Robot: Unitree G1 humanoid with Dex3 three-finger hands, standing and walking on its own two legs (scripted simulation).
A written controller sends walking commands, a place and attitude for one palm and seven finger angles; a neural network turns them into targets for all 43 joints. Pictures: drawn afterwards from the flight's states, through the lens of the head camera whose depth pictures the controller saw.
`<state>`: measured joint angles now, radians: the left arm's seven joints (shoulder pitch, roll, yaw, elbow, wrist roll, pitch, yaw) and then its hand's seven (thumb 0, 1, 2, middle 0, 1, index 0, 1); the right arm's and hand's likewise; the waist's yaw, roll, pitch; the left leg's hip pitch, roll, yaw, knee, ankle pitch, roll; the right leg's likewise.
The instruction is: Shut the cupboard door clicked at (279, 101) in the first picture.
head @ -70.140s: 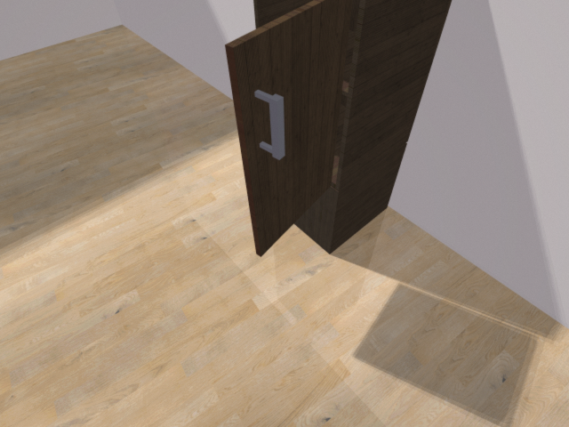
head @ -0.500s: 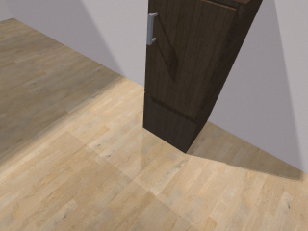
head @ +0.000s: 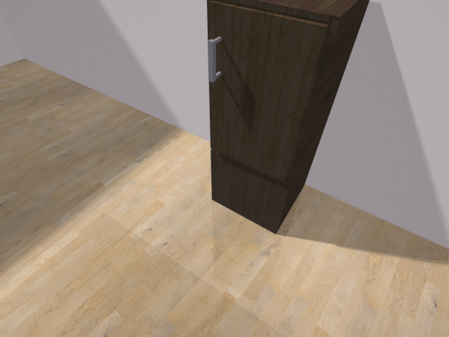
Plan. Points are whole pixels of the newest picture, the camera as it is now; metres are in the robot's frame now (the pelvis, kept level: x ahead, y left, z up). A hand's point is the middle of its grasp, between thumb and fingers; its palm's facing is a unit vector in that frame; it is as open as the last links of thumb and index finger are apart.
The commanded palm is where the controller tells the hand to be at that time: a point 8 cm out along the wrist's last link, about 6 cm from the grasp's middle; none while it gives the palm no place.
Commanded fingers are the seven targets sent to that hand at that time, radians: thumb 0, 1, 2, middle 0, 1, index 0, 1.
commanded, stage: let the arm hang, fingers relaxed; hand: left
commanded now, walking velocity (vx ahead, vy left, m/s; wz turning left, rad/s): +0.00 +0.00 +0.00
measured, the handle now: (215, 59) +0.92 +0.07 +0.08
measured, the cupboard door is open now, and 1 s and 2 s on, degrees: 0 0 0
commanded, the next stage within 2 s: look to check the result in 0.14 s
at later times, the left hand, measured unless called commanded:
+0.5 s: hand out of the picture +0.01 +0.20 -0.17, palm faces +0.00 -0.97 -0.25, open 7.4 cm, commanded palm none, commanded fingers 0.00 0.90 0.90 -0.20 -0.30 -0.20 -0.30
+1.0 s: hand out of the picture +0.05 +0.19 -0.17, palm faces -0.01 -0.97 -0.24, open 7.4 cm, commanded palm none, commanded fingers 0.00 0.90 0.90 -0.20 -0.30 -0.20 -0.30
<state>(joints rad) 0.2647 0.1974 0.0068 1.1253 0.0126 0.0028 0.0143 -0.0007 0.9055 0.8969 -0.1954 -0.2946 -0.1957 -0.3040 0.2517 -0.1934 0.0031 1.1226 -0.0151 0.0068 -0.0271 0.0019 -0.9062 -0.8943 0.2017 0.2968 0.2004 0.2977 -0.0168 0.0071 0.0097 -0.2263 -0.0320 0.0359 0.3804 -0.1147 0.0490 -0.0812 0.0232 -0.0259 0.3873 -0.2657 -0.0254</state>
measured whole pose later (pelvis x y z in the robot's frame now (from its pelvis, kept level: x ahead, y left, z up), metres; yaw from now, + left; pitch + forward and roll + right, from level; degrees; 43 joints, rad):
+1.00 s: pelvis +0.03 -0.01 +0.00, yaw +0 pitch -2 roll +0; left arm 0.23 0.22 0.01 1.14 0.01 0.00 0.02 0.00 0.90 0.90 -0.20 -0.29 -0.20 -0.30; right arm 0.20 -0.23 0.01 1.13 -0.01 0.00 -0.03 0.00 -0.91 -0.89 0.20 0.30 0.20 0.30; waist -0.01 0.00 0.03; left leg -0.18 -0.02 0.04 0.36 -0.15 0.03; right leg -0.02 0.03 -0.02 0.32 -0.27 -0.04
